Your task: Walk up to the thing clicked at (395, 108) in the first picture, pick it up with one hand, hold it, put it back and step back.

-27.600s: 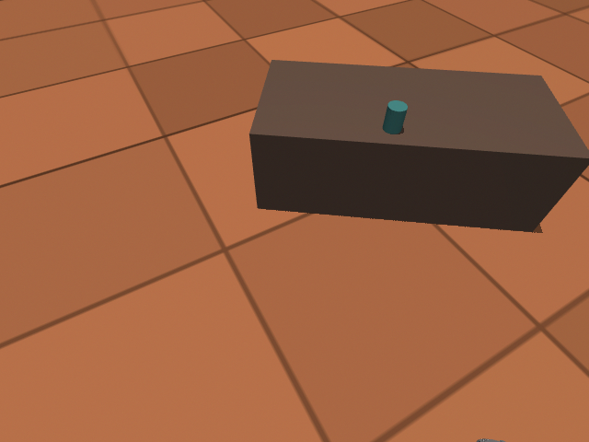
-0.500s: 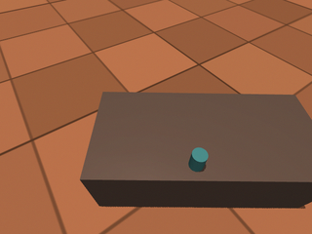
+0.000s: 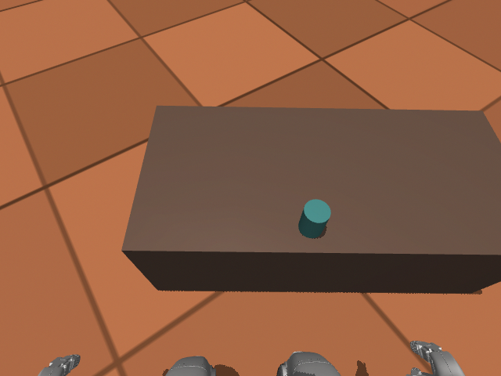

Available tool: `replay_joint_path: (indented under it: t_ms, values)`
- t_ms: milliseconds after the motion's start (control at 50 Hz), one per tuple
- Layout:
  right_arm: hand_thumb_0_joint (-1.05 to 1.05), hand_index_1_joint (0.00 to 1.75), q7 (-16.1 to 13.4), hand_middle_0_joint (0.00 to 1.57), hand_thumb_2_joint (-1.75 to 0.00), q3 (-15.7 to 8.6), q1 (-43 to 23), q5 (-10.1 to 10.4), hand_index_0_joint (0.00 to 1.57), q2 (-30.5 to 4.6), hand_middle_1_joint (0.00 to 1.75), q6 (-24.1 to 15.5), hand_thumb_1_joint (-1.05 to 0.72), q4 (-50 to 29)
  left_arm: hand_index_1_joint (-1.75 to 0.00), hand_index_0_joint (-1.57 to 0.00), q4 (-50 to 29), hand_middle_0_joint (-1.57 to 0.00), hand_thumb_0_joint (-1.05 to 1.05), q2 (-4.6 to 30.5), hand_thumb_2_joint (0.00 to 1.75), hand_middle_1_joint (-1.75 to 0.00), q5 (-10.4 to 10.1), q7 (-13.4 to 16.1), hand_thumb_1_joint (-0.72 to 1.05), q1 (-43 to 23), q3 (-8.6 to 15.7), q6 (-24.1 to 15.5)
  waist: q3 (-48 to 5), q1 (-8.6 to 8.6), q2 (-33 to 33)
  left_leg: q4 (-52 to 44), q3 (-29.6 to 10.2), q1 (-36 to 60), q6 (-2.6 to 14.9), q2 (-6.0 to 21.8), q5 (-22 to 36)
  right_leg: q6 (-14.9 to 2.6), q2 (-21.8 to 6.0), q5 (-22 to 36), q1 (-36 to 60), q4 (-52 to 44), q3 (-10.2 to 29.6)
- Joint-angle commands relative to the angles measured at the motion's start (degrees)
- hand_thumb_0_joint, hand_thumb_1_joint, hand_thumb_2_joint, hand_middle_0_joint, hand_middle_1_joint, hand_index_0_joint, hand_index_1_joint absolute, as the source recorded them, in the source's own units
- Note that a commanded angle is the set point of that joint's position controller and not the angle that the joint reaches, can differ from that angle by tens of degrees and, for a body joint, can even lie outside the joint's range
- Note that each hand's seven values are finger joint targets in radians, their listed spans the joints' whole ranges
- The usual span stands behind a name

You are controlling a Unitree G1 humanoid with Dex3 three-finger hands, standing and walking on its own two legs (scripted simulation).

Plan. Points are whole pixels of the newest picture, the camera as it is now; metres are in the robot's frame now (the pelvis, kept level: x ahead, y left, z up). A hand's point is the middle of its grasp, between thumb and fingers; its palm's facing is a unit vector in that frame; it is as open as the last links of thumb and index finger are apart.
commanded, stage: step back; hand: right
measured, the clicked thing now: (313, 219) +0.48 -0.18 -0.29
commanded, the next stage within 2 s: none
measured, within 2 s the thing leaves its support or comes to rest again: neither
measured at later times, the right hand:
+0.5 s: hand out of the picture -0.02 -0.23 -0.14, palm faces -0.06 +0.90 -0.42, open 7.4 cm
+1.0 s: hand out of the picture -0.12 -0.24 -0.16, palm faces -0.05 +0.92 -0.39, open 7.4 cm
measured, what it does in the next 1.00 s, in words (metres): walks backwards: left foot, then right foot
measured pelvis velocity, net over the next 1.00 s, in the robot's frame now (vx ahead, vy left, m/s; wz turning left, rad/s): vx -0.21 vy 0.03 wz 0.01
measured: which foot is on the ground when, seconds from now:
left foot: down 0.00-0.02, up 0.04-0.28, down 0.30-0.72, up 0.74-1.00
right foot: down 0.00-0.30, up 0.32-0.66, down 0.68-1.00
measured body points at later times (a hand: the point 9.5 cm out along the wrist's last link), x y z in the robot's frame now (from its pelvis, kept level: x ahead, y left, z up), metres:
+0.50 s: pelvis -0.09 +0.03 +0.00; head -0.02 +0.06 +0.45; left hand +0.02 +0.35 -0.14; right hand -0.01 -0.28 -0.11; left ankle -0.10 +0.13 -0.73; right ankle -0.11 -0.11 -0.65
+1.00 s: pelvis -0.21 +0.03 -0.01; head -0.15 +0.02 +0.44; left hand -0.07 +0.34 -0.11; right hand -0.11 -0.29 -0.13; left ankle -0.23 +0.16 -0.71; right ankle -0.15 -0.09 -0.73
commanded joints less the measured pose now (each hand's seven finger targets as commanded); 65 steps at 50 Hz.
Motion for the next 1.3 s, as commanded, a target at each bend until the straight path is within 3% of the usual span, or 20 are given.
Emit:
replay_joint_path:
  t_ms: [0, 40, 100, 180, 240, 280, 300, 380, 520, 640, 660, 700, 720, 780, 880, 980, 1040, 1060, 1140, 1280]
  values:
    - [0.00, 0.30, -1.05, 0.20, -0.90, -2.46, -2.69, 0.16, 0.20, -9.35, 0.30, 0.36, -0.90, -7.79, -0.30, -0.20, -4.49, -0.20, 0.00, 15.92, 0.90, -0.30, 1.22, 0.39, 0.90, 4.71, 3.98, -1.05, -10.47, 3.07, -9.59, 19.52, -1.27, -6.36, 3.20, -6.98, -1.71, -11.95, -15.69, 22.73, 3.32, -14.90, 19.63]
    - [0.00, 0.30, -1.41, 0.20, -0.90, -3.00, 2.41, -0.79, 0.20, -10.83, 0.30, 1.14, -0.90, -7.72, -0.30, -0.20, -8.64, -0.20, 0.00, 18.37, 0.90, -0.30, 2.33, 0.96, 0.90, -1.87, 4.59, -1.53, -9.40, 0.54, -11.19, 37.42, -10.05, -6.61, 2.92, -6.22, -19.40, -17.62, -22.18, 22.59, -4.82, -15.92, 25.43]
    - [0.00, 0.30, -1.13, 0.20, -0.90, -3.48, 7.80, 0.83, 0.20, -11.97, 0.30, 0.70, -0.90, -6.74, -0.30, -0.20, -11.06, -0.20, 0.00, 13.76, 0.90, -0.30, 2.78, 1.59, 0.90, -7.76, 3.73, -1.28, -12.05, -2.37, -9.67, 34.88, -7.95, -5.72, 1.93, -5.16, -13.63, -12.80, -13.87, 20.83, -1.16, -10.84, 12.40]
    - [0.00, 0.30, -1.22, 0.20, -0.90, -2.57, 6.40, -0.73, 0.20, -11.25, 0.30, 0.04, -0.90, -8.27, -0.30, -0.20, -11.47, -0.20, 0.00, 13.08, 0.90, -0.30, 2.79, 1.94, 0.90, -0.24, 3.91, -0.76, -14.09, 2.27, -10.93, 14.05, -4.66, -9.31, 1.40, -3.19, -15.51, -11.88, -14.46, 26.50, 12.46, -5.55, 13.13]
    - [0.00, 0.30, -1.40, 0.20, -0.90, -2.92, 11.64, -2.01, 0.20, -10.59, 0.30, -1.04, -0.90, -6.48, -0.30, -0.20, -12.71, -0.20, 0.00, 14.36, 0.90, -0.30, 1.07, 1.34, 0.90, -1.75, 3.93, 0.26, -14.58, -1.00, -11.31, -6.87, -0.18, 1.08, 2.32, -3.58, -1.45, -9.00, -12.58, 28.30, 8.18, 0.53, 10.84]
    - [0.00, 0.30, -1.39, 0.20, -0.90, -4.95, 8.40, -3.98, 0.20, -18.79, 0.30, -1.84, -0.90, -8.36, -0.30, -0.20, -14.14, -0.20, 0.00, 7.43, 0.90, -0.30, 0.46, 1.25, 0.90, 1.33, 2.38, 0.89, -13.18, 1.01, 13.86, -12.97, -26.80, 12.04, 6.91, 15.25, 24.17, -1.62, 3.66, -11.51, -13.41, 15.83, 2.07]
    - [0.00, 0.30, -0.98, 0.20, -0.90, -5.71, 8.21, -2.67, 0.20, -23.47, 0.30, -1.92, -0.90, -9.01, -0.30, -0.20, -14.25, -0.20, 0.00, 10.12, 0.90, -0.30, 1.10, 2.35, 0.90, -3.43, 3.46, 0.91, -12.25, -3.12, 15.57, -13.24, -31.03, 4.38, 14.63, 20.21, 30.31, 0.05, 7.78, -23.73, -11.95, 24.48, 8.73]
    - [0.00, 0.30, -2.52, 0.20, -0.90, -3.49, 0.54, -2.47, 0.20, -14.37, 0.30, -2.24, -0.90, -10.94, -0.30, -0.20, -11.69, -0.20, 0.00, 9.51, 0.90, -0.30, 0.24, 2.24, 0.90, 1.95, 3.57, 0.70, -9.90, 2.31, 9.05, -6.41, -13.09, 9.22, 11.26, 10.62, 36.78, -0.78, 8.46, -11.89, -16.08, 36.44, 11.67]
    - [0.00, 0.30, -3.01, 0.20, -0.90, -3.87, 7.90, -1.77, 0.20, -13.48, 0.30, -1.83, -0.90, -11.87, -0.30, -0.20, -14.07, -0.20, 0.00, 8.57, 0.90, -0.30, 1.07, 1.41, 0.90, 1.12, 3.53, -0.37, -11.25, -2.34, 8.37, -3.32, -13.06, 17.04, 14.90, 12.34, 38.87, 1.91, 6.05, -12.78, -12.58, 20.90, 6.19]
    - [0.00, 0.30, -2.26, 0.20, -0.90, -3.54, 2.86, -0.77, 0.20, -14.24, 0.30, -0.84, -0.90, -14.10, -0.30, -0.20, -10.68, -0.20, 0.00, 7.71, 0.90, -0.30, 1.95, 0.94, 0.90, 9.54, 3.92, -1.33, -14.00, 1.76, 7.98, 1.67, -11.08, 5.85, 10.34, 10.68, 22.57, -1.23, 3.39, 4.98, 6.02, -10.05, 0.62]
    - [0.00, 0.30, -2.12, 0.20, -0.90, -3.04, 3.17, -0.33, 0.20, -12.47, 0.30, -0.82, -0.90, -14.25, -0.30, -0.20, -11.07, -0.20, 0.00, 10.50, 0.90, -0.30, 2.58, 1.05, 0.90, 9.31, 4.53, -1.84, -14.63, 1.35, 2.68, 4.46, -9.62, -0.58, 7.22, 7.53, 14.38, -2.87, -0.90, 12.10, 10.23, -9.98, 8.45]
    - [0.00, 0.30, -2.80, 0.20, -0.90, -2.59, 0.50, 0.00, 0.20, -10.20, 0.30, -0.37, -0.90, -14.61, -0.30, -0.20, -13.24, -0.20, 0.00, 18.03, 0.90, -0.30, 2.10, 0.73, 0.90, 5.54, 6.08, -1.97, -9.51, 3.58, -15.18, 26.97, -5.28, -9.34, 1.67, -7.48, -20.87, -18.17, -20.21, 26.77, 2.20, -14.46, 31.43]
    - [0.00, 0.30, -2.93, 0.20, -0.90, -3.15, 2.67, -0.26, 0.20, -11.73, 0.30, -0.07, -0.90, -13.78, -0.30, -0.20, -14.74, -0.20, 0.00, 16.52, 0.90, -0.30, 2.20, 0.77, 0.90, 4.17, 5.97, -2.30, -7.95, 2.42, -10.72, 35.22, -10.72, -9.22, 1.05, -6.82, -21.76, -18.70, -20.91, 28.12, -0.39, -14.19, 31.52]
    - [0.00, 0.30, -2.95, 0.20, -0.90, -2.50, 6.44, 0.43, 0.20, -11.82, 0.30, -0.77, -0.90, -11.80, -0.30, -0.20, -16.09, -0.20, 0.00, 11.42, 0.90, -0.30, 1.61, 1.36, 0.90, 0.00, 4.74, -1.68, -8.75, -0.15, -6.18, 36.37, -10.27, -10.96, 0.40, -9.19, -14.59, -12.09, -10.75, 32.22, 3.19, -8.69, 14.61]
    - [0.00, 0.30, -3.02, 0.20, -0.90, -1.97, 6.21, -0.44, 0.20, -10.83, 0.30, -1.38, -0.90, -12.88, -0.30, -0.20, -17.04, -0.20, 0.00, 10.66, 0.90, -0.30, 2.36, 1.73, 0.90, 4.40, 4.47, -1.01, -11.10, 3.16, -9.25, 20.70, -6.08, -11.86, -0.75, -6.23, -15.58, -12.48, -11.09, 34.19, 13.14, -5.56, 13.22]
    - [0.00, 0.30, -2.13, 0.20, -0.90, -2.94, 12.90, -1.48, 0.20, -10.26, 0.30, -2.14, -0.90, -10.07, -0.30, -0.20, -18.79, -0.20, 0.00, 12.55, 0.90, -0.30, 1.40, 1.01, 0.90, 0.43, 4.14, 0.20, -13.47, -0.90, -9.39, -5.97, -0.01, 2.77, 1.38, -4.18, 0.32, -8.48, -9.20, 22.18, 6.33, -0.46, 11.87]
    - [0.00, 0.30, -1.48, 0.20, -0.90, -5.54, 9.19, -2.76, 0.20, -21.66, 0.30, -2.43, -0.90, -12.13, -0.30, -0.20, -19.71, -0.20, 0.00, 10.09, 0.90, -0.30, 1.02, 1.56, 0.90, -1.43, 4.13, 0.69, -11.05, -2.60, 13.12, -15.17, -30.64, -0.13, 16.21, 20.55, 16.51, -0.62, 7.45, -20.79, -9.31, 23.94, 5.82]
    - [0.00, 0.30, -1.64, 0.20, -0.90, -5.62, 7.63, -2.82, 0.20, -21.35, 0.30, -2.71, -0.90, -12.31, -0.30, -0.20, -18.62, -0.20, 0.00, 10.81, 0.90, -0.30, 1.74, 1.99, 0.90, -2.40, 4.67, 0.77, -9.38, -2.92, 10.51, -15.62, -33.05, -4.67, 18.86, 22.04, 16.91, -0.56, 8.29, -22.19, -7.99, 33.12, 11.45]
    - [0.00, 0.30, -2.72, 0.20, -0.90, -3.70, 1.39, -2.50, 0.20, -14.58, 0.30, -3.14, -0.90, -13.78, -0.30, -0.20, -14.69, -0.20, 0.00, 10.71, 0.90, -0.30, 0.88, 1.17, 0.90, 6.28, 5.13, 0.83, -8.48, 3.16, 8.13, -8.53, -16.13, 2.03, 14.59, 13.50, 24.14, 0.34, 7.31, -12.61, -12.60, 40.34, 11.15]
    - [0.00, 0.30, -2.77, 0.20, -0.90, -4.33, 6.67, -2.57, 0.20, -15.54, 0.30, -2.46, -0.90, -14.61, -0.30, -0.20, -15.16, -0.20, 0.00, 8.94, 0.90, -0.30, 1.44, 0.26, 0.90, 5.10, 4.32, 0.30, -11.83, -0.92, 10.71, -5.61, -13.65, 9.03, 15.33, 13.50, 24.49, 2.04, 3.52, -14.16, -6.71, 16.30, 4.52]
